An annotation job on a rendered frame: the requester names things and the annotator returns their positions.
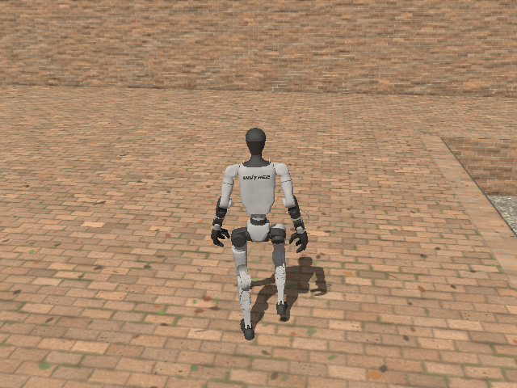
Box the right robot forearm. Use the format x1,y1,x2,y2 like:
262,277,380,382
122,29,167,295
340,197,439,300
288,196,305,234

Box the left robot shin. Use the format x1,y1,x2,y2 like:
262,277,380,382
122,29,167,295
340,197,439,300
237,276,251,329

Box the left robot forearm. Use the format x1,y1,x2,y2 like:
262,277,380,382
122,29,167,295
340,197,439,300
212,196,227,230

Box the right robot upper arm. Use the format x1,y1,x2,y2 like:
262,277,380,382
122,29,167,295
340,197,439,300
273,162,296,208

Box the left robot hand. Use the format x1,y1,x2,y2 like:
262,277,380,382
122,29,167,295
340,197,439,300
211,228,230,247

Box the right robot hand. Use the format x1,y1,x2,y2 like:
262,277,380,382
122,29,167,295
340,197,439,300
289,231,308,253

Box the left robot upper arm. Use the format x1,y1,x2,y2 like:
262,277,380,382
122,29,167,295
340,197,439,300
219,163,240,209

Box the robot left foot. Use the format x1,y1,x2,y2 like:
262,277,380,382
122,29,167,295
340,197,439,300
240,319,254,340

